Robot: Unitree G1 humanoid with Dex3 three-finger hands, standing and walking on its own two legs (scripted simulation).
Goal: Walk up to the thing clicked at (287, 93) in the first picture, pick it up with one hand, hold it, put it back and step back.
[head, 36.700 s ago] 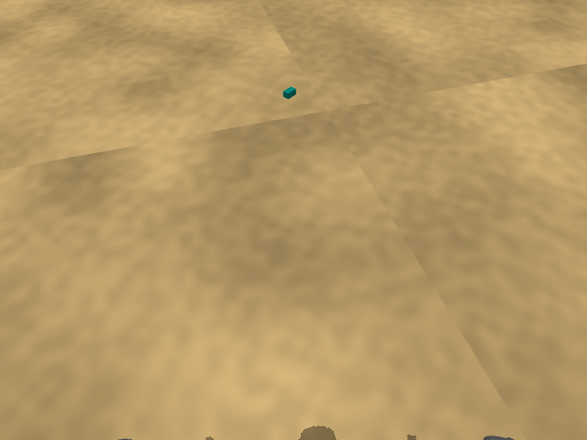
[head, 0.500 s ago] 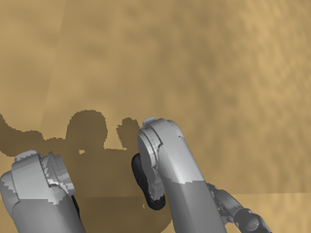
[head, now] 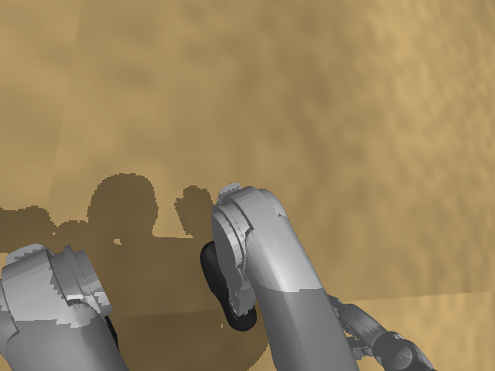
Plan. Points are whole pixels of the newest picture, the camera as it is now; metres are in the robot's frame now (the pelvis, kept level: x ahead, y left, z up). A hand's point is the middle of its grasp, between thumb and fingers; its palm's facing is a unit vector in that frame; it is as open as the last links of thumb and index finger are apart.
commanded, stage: open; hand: left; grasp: from above
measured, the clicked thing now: out of the picture +0.43 +0.35 -0.28
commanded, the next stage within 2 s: withdraw in 1.04 s
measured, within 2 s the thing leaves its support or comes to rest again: neither
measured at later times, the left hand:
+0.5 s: hand out of the picture +0.42 +0.34 -0.25, palm faces -0.44 -0.17 -0.88, open 9.4 cm
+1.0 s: hand out of the picture +0.42 +0.34 -0.26, palm faces -0.44 -0.17 -0.88, open 12.4 cm
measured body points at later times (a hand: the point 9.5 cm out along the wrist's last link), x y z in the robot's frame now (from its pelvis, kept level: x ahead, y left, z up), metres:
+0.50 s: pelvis +0.00 +0.00 +0.00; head +0.26 +0.13 +0.34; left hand +0.44 +0.34 -0.20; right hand +0.07 -0.25 -0.06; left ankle +0.06 +0.14 -0.27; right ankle +0.11 -0.12 -0.27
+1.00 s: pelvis +0.00 +0.00 +0.00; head +0.27 +0.14 +0.33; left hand +0.44 +0.34 -0.21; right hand +0.07 -0.25 -0.06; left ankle +0.06 +0.14 -0.27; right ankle +0.11 -0.12 -0.27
